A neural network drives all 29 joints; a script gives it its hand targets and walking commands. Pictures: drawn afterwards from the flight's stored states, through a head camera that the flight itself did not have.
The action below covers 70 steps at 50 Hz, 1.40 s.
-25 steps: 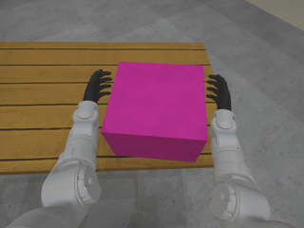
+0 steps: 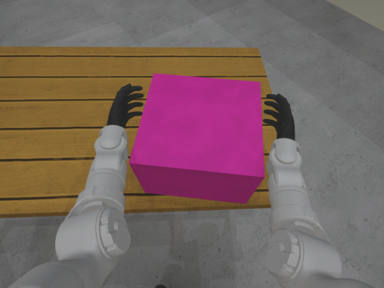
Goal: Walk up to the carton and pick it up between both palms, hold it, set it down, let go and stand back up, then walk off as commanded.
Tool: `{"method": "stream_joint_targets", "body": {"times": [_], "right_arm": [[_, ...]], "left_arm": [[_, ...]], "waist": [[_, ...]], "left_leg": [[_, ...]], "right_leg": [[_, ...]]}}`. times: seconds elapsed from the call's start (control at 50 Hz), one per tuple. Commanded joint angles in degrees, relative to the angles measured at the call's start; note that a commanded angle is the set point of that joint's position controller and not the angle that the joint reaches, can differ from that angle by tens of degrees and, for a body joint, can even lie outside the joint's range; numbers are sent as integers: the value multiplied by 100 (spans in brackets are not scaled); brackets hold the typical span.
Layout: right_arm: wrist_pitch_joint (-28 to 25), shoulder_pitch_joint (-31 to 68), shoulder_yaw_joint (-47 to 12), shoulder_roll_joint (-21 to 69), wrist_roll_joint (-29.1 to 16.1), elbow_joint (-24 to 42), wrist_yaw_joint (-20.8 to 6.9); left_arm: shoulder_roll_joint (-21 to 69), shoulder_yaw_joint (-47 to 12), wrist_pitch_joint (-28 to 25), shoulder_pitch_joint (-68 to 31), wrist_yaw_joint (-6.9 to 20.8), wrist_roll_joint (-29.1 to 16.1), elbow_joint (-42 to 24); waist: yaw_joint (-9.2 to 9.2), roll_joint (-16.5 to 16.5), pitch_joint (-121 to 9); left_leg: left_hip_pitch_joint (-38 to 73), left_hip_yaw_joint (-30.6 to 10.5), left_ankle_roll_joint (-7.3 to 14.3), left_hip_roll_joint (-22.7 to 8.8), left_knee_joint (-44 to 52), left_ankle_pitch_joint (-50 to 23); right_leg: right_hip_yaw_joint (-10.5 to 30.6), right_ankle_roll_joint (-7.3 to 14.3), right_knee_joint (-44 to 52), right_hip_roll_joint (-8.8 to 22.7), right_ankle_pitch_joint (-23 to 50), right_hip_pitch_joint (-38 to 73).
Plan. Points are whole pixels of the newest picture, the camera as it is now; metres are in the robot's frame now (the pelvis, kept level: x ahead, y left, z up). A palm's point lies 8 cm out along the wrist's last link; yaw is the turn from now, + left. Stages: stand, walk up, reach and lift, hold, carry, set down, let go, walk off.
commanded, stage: set down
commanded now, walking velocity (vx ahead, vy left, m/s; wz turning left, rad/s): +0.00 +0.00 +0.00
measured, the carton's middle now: (200, 139) +0.44 -0.02 -0.03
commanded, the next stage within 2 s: none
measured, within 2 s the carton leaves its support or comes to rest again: rests again in 0.86 s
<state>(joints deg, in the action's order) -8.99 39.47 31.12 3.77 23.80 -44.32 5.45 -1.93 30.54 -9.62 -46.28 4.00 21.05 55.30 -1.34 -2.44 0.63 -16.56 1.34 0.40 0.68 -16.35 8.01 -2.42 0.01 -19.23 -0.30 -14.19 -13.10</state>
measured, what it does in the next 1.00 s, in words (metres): stands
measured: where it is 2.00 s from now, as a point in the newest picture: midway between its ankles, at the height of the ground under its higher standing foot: outside the picture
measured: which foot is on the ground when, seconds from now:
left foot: down 0.00-1.00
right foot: down 0.00-1.00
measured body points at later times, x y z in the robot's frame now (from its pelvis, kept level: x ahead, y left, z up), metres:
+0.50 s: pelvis -0.01 +0.00 +0.00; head +0.08 +0.01 +0.44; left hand +0.44 +0.16 +0.05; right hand +0.41 -0.19 +0.05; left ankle -0.01 +0.12 -0.75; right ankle -0.06 -0.09 -0.75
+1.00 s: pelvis -0.02 +0.00 -0.01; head +0.07 +0.02 +0.43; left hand +0.43 +0.19 +0.02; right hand +0.41 -0.19 +0.03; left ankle -0.01 +0.12 -0.75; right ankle -0.06 -0.09 -0.75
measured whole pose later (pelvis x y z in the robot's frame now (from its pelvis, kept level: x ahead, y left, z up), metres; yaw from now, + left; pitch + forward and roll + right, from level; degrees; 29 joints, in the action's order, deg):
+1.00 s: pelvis -0.02 +0.00 -0.01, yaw -1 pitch +15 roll +0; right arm -13.9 44.0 29.0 -0.6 9.1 -57.8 4.8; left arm -10.1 25.6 -16.7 -50.9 1.0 10.2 73.0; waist -1.4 -2.1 -5.4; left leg -31.0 1.6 0.4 -0.9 -26.6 10.9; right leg -2.4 1.4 -25.7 -1.6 -15.1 -25.9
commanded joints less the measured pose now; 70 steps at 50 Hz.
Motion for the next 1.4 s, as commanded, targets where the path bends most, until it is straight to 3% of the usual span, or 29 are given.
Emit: {"method": "stream_joint_targets", "body": {"times": [0.0, 0.04, 0.06, 0.08, 0.12, 0.18, 0.2, 0.34, 0.38, 0.5, 0.54, 0.56, 0.62, 0.66, 0.74, 0.82, 0.86, 0.9, 0.92, 0.94, 0.98, 1.06, 1.1, 1.12, 1.16, 1.2, 1.24, 1.34, 1.38], "right_arm": [[-376, 2304, -1440, 3327, 534, -732, -1084], [-341, 2259, -1299, 3280, 584, -877, -1100], [-360, 2242, -1439, 3354, 529, -723, -1097], [-384, 2257, -1397, 3361, 512, -687, -1094], [-394, 2235, -1323, 3293, 523, -800, -1133], [-459, 2263, -1481, 3334, 544, -703, -1128], [-411, 2133, -1425, 3355, 550, -817, -1112], [-494, 2201, -1312, 3276, 545, -739, -1134], [-479, 2146, -1389, 3250, 566, -759, -1147], [-479, 2183, -1415, 3265, 504, -711, -1159], [-455, 2210, -1436, 3255, 430, -624, -1202], [-414, 2142, -1287, 3197, 485, -767, -1188], [-340, 2204, -1221, 3137, 446, -854, -1238], [-392, 2137, -1290, 3086, 453, -783, -1221], [-392, 2144, -896, 2163, 361, -924, -1084], [-424, 2008, -839, 369, -288, -1279, -714], [-547, 2064, -1179, -334, -1010, -1423, -473], [-585, 2364, -1637, -223, -1441, -1519, -338], [-658, 2437, -1606, -1048, -1699, -1839, -277], [-617, 2504, -1802, -794, -1837, -2140, -262], [-666, 2706, -2021, -1118, -2241, -2235, -195], [-758, 3256, -2415, -1611, -2948, -2373, -174], [-813, 3404, -2506, -1848, -3139, -2368, -178], [-788, 3441, -2543, -1977, -3201, -2507, -171], [-739, 3520, -2493, -2199, -3379, -2948, -242], [-782, 3657, -2617, -2371, -3570, -2846, -277], [-867, 3652, -2751, -2460, -3670, -2974, -297], [-1005, 3176, -2925, -2575, -3874, -2900, -316], [-1067, 3232, -2756, -2656, -3780, -2953, -310]], "left_arm": [[1996, -415, -220, -2564, 773, 382, 439], [2091, -516, -171, -2546, 773, 394, 515], [2032, -435, -202, -2460, 795, 413, 574], [2107, -558, -226, -2490, 768, 391, 372], [2092, -448, -221, -2516, 763, 464, 496], [2051, -394, -301, -2519, 773, 432, 556], [2052, -444, -284, -2442, 758, 434, 552], [2074, -537, -344, -2445, 711, 372, 622], [1978, -338, -369, -2319, 710, 452, 749], [2043, -369, -384, -2318, 730, 513, 823], [1991, -258, -379, -2283, 743, 559, 868], [1986, -289, -359, -2233, 740, 579, 901], [1988, -288, -327, -2346, 722, 568, 909], [2008, -368, -371, -2290, 683, 542, 744], [1054, 92, -429, -2419, 486, 580, 1057], [-606, 140, -571, -2397, 46, 72, 1196], [-1306, -153, -719, -2357, -267, -430, 1196], [-1314, -810, -901, -2655, -400, -1068, 1306], [-1839, -1162, -955, -2861, -503, -1320, 1468], [-1665, -1440, -985, -2872, -475, -1515, 1741], [-1953, -1942, -1146, -3059, -471, -2038, 1953], [-2400, -2508, -1392, -3460, -397, -2801, 2322], [-2356, -2939, -1481, -3567, -378, -3080, 2233], [-2463, -2959, -1485, -3570, -382, -3161, 2343], [-2428, -3204, -1410, -3700, -335, -3305, 2607], [-2475, -3418, -1387, -3733, -336, -3464, 2619], [-2417, -3498, -1347, -3586, -274, -3567, 2691], [-2585, -3313, -1305, -3068, -269, -3414, 2445], [-2479, -3429, -1319, -3144, -263, -3422, 2389]], "waist": [[543, 15, -2882], [390, 85, -2783], [556, -84, -2940], [418, -1, -3089], [488, 164, -2968], [565, -7, -3059], [438, 29, -3045], [394, 120, -3178], [549, -66, -3090], [466, -99, -2992], [602, -23, -2975], [453, -62, -3022], [509, -13, -2746], [418, 4, -2959], [456, -60, -2980], [439, 189, -3245], [448, 340, -3478], [339, 330, -3823], [96, 563, -4178], [94, 507, -3919], [-11, 630, -4310], [-16, 377, -4833], [-79, 632, -5173], [-28, 616, -5265], [-179, 745, -5045], [-16, 929, -5248], [-122, 701, -5170], [116, 853, -5062], [-57, 985, -4976]], "left_leg": [[312, 629, 334, -329, -409, -2321], [672, 551, 307, -309, -440, -2345], [462, 645, 338, -264, -409, -2214], [350, 638, 277, -251, -442, -2248], [672, 584, 294, -301, -448, -2459], [433, 617, 329, -287, -505, -2410], [237, 635, 307, -267, -485, -2335], [344, 581, 276, -310, -620, -2365], [102, 629, 327, -256, -600, -2226], [-244, 645, 369, -256, -563, -1883], [-274, 676, 368, -252, -540, -1780], [-209, 631, 357, -245, -576, -1732], [10, 669, 352, -228, -636, -1728], [-32, 561, 339, -275, -652, -1890], [-115, 635, 348, -210, -766, -1979], [-149, 583, 236, -221, -896, -2009], [-182, 511, 120, -261, -1166, -2278], [-328, 422, 93, -292, -1426, -2273], [110, 336, -54, -289, -1500, -2457], [-149, 249, -26, -300, -1610, -2111], [-113, 211, -100, -276, -1830, -2171], [-684, 153, -95, -233, -2104, -2046], [-577, 59, -170, -244, -2165, -2158], [-618, 89, -158, -238, -2239, -2130], [-288, -43, -235, -270, -2345, -2192], [5, -82, -301, -296, -2482, -2321], [119, -118, -301, -310, -2600, -2515], [65, -72, -323, -242, -2452, -2200], [82, -124, -372, -233, -2412, -2160]], "right_leg": [[4, -669, -527, 319, 3842, 770], [-33, -625, -410, 299, 3540, 358], [27, -621, -400, 309, 3696, 680], [-1, -610, -507, 315, 3892, 817], [-22, -632, -434, 292, 3540, 308], [21, -640, -514, 314, 3777, 546], [21, -632, -529, 301, 3879, 760], [-32, -559, -504, 271, 3535, 203], [62, -571, -569, 288, 3752, 518], [58, -583, -681, 271, 3646, 685], [88, -545, -646, 235, 3488, 676], [53, -533, -656, 252, 3398, 504], [31, -465, -529, 172, 2897, 141], [24, -487, -606, 203, 3139, 166], [98, -509, -638, 135, 3213, 207], [151, -421, -644, 105, 2996, -57], [177, -368, -735, 24, 3110, -236], [212, -298, -767, -8, 2888, -572], [146, -236, -810, 7, 2982, -950], [145, -213, -849, 51, 2646, -1197], [147, -156, -974, 79, 2739, -1469], [164, -188, -1337, 89, 2975, -1634], [78, -140, -1401, 73, 2803, -1851], [55, -124, -1434, 56, 2567, -2087], [-55, -53, -1386, 30, 2011, -2666], [-153, 23, -1312, -10, 1512, -3241], [-164, 13, -1280, -42, 1589, -3302], [-135, 15, -1271, -28, 1290, -3159], [-247, 2, -1283, -63, 1161, -3410]]}}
